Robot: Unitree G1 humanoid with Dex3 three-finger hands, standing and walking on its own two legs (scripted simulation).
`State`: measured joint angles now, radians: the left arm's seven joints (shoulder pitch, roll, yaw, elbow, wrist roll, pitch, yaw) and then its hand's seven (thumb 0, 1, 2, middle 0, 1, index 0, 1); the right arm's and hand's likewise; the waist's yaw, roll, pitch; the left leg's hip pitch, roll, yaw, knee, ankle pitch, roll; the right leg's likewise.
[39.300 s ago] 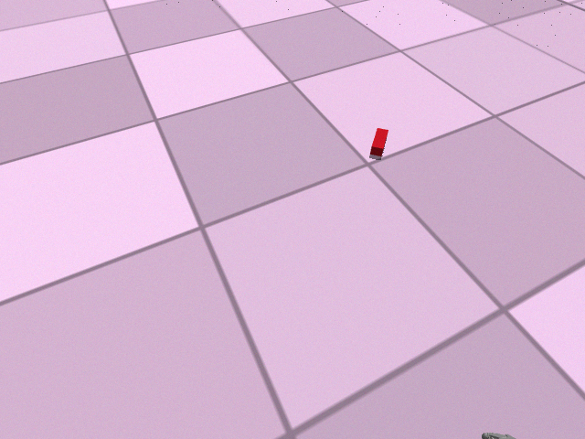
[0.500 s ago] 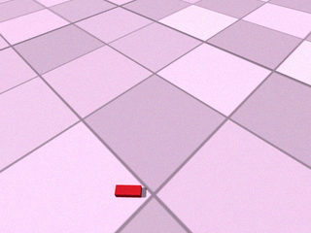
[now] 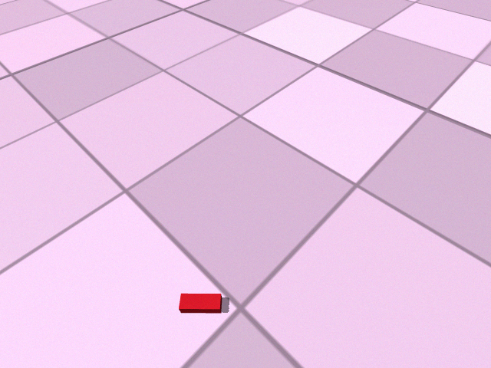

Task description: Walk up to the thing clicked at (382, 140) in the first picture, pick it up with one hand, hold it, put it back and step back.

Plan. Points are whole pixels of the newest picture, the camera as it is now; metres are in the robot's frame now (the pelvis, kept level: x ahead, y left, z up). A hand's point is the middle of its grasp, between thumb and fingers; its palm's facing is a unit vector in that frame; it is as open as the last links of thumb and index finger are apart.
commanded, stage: stand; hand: left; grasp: from above
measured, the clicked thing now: (201, 303) +0.44 +0.22 -0.76
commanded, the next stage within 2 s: step back in 0.92 s
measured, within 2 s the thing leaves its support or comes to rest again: neither
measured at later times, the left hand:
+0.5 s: hand out of the picture +0.07 +0.24 -0.16, palm faces +0.02 -0.94 -0.33, open 7.4 cm
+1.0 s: hand out of the picture +0.08 +0.25 -0.16, palm faces +0.02 -0.94 -0.34, open 7.4 cm
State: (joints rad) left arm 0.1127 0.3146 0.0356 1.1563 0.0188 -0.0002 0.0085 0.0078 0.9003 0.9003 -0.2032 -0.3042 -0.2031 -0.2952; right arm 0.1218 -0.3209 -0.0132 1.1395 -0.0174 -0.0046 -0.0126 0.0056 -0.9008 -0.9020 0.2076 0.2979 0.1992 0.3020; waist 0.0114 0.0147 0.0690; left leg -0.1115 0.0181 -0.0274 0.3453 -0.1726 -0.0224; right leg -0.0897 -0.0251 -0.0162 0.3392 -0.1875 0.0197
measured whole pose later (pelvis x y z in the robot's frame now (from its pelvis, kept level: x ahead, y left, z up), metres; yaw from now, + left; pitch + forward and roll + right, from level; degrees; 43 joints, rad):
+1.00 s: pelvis +0.00 +0.00 +0.00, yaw +0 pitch -3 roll +0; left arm 0.10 0.34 0.04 1.10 -0.01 0.01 0.00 0.01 0.90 0.90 -0.20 -0.30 -0.20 -0.30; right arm 0.09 -0.35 -0.02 1.10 0.00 0.01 0.01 0.01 -0.90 -0.90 0.21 0.30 0.20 0.30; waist 0.00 0.01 0.10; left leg -0.17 0.03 -0.03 0.42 -0.20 -0.02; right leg -0.14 -0.02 -0.01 0.40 -0.21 0.01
